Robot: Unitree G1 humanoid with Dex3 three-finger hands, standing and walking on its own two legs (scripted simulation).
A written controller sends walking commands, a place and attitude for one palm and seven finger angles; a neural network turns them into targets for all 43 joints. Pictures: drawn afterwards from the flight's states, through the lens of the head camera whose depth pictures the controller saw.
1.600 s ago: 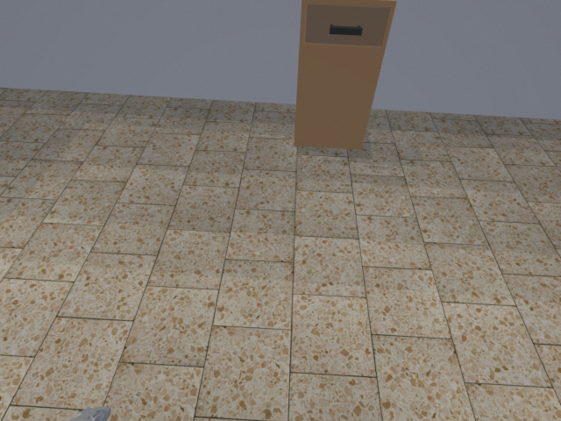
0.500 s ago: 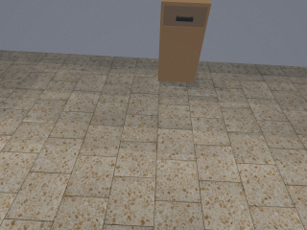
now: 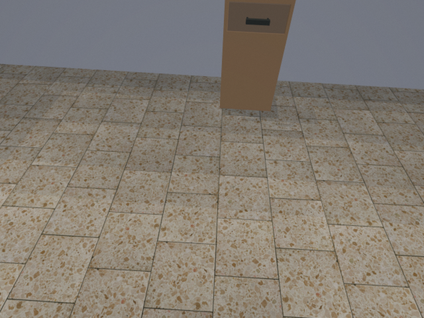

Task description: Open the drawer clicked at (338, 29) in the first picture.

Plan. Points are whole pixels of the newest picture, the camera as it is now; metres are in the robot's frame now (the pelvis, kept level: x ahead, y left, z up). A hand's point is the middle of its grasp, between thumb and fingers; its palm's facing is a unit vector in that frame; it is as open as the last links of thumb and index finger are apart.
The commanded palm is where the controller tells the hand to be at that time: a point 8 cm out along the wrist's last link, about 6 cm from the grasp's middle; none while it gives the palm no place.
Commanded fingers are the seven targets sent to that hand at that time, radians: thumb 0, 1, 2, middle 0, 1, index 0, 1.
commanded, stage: walk to a spot facing it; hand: left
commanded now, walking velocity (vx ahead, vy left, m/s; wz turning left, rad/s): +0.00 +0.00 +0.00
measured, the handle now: (257, 20) +1.69 -0.17 -0.10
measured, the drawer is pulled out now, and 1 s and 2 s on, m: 0.00 0.00 0.00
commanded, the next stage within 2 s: none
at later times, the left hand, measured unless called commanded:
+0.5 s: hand out of the picture +0.09 +0.15 -0.18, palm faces -0.09 -0.97 -0.20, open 7.4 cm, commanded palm none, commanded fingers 0.00 0.90 0.90 -0.20 -0.30 -0.20 -0.30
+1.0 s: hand (158, 228) +0.37 +0.17 -0.19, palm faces -0.31 -0.93 -0.19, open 7.4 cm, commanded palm none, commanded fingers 0.00 0.90 0.90 -0.20 -0.30 -0.20 -0.30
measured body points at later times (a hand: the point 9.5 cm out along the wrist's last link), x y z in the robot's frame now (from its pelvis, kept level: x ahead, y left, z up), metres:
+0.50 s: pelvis +0.08 -0.04 -0.02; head +0.09 -0.05 +0.43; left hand +0.09 +0.20 -0.16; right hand +0.05 -0.28 -0.17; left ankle +0.06 +0.10 -0.67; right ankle +0.04 -0.12 -0.75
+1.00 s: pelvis +0.29 -0.01 -0.01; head +0.31 +0.01 +0.44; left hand +0.39 +0.22 -0.17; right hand +0.27 -0.25 -0.14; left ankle +0.36 +0.07 -0.75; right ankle +0.21 -0.11 -0.65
